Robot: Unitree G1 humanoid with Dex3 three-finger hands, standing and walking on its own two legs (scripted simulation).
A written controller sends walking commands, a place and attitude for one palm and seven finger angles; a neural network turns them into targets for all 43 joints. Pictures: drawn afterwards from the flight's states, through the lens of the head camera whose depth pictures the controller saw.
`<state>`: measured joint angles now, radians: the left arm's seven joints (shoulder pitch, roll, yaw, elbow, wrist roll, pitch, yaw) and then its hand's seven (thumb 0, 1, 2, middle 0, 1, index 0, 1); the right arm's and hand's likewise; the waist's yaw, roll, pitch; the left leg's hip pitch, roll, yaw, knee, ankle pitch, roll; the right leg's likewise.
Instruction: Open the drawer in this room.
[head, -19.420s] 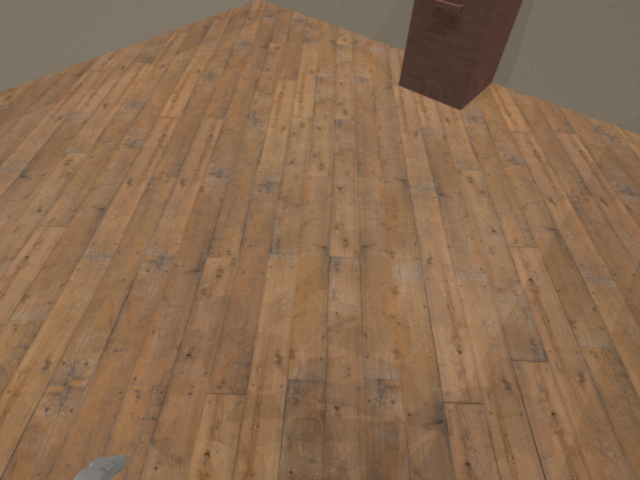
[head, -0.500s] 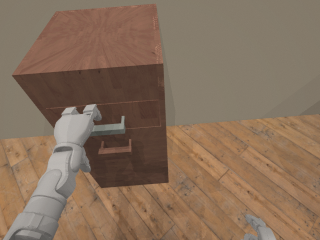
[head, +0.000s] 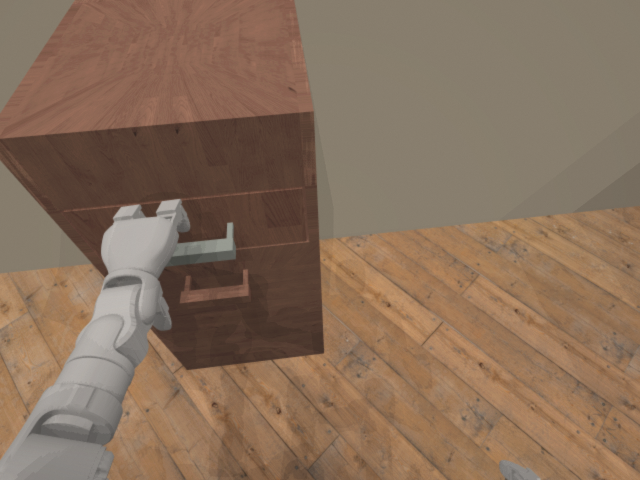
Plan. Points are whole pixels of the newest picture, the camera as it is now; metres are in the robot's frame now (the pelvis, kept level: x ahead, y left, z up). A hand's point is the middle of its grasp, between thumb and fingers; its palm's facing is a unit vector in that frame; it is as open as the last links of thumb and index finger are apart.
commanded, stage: move the hooked fingers above the handle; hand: left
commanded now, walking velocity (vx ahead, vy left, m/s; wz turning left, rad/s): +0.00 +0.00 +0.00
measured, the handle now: (195, 242) +0.50 +0.25 -0.07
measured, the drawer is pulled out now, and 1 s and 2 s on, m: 0.00 0.00 0.00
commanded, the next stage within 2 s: lower the fingers behind the handle in 1.22 s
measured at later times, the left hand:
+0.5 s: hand (176, 251) +0.43 +0.24 +0.00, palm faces -0.04 -0.02 -1.00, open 13.9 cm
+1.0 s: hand (174, 245) +0.44 +0.25 -0.01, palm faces -0.04 -0.03 -1.00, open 13.9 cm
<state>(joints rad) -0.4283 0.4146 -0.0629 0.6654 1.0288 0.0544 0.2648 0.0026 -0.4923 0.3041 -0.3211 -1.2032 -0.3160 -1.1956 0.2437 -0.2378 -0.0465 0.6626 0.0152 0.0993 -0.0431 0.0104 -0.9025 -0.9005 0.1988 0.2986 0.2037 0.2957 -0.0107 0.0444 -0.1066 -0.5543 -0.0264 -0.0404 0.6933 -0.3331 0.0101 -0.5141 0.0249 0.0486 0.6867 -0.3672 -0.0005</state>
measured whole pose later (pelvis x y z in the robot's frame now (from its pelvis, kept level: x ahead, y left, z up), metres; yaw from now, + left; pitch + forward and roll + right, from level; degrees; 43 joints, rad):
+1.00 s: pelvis -0.01 +0.01 -0.02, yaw -1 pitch +19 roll -2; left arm -0.68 0.47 0.01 1.00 1.08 -0.01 0.37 0.00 -0.49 0.30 -0.32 -1.20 -0.32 -1.20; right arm 0.33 -0.24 -0.06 0.71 -0.01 0.11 -0.01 0.01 -0.90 -0.90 0.20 0.30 0.20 0.30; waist -0.09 0.05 -0.15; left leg -0.78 -0.01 -0.04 0.83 -0.37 0.01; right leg -0.73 0.05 0.05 0.78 -0.38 0.01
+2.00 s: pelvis +0.00 +0.00 -0.04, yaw -2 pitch +23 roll -2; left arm -0.68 0.48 0.03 1.05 1.09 -0.04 0.41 0.00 -0.49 0.30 -0.32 -1.20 -0.32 -1.20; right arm 0.32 -0.24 -0.06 0.72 -0.03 0.10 -0.01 0.01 -0.90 -0.90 0.20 0.30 0.20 0.30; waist -0.10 0.05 -0.18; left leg -0.92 0.00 -0.04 0.95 -0.43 0.01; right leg -0.86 0.06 0.04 0.90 -0.43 0.00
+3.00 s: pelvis -0.02 +0.01 -0.06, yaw -2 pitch +25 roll -3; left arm -0.69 0.48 0.04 1.06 1.10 -0.02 0.46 0.00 -0.49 0.30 -0.31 -1.20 -0.32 -1.20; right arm 0.30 -0.24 -0.04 0.74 -0.04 0.08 0.00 0.01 -0.90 -0.90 0.20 0.30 0.20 0.30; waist -0.11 0.06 -0.20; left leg -1.06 0.00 -0.05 1.07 -0.46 0.01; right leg -1.00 0.07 0.03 1.02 -0.47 0.01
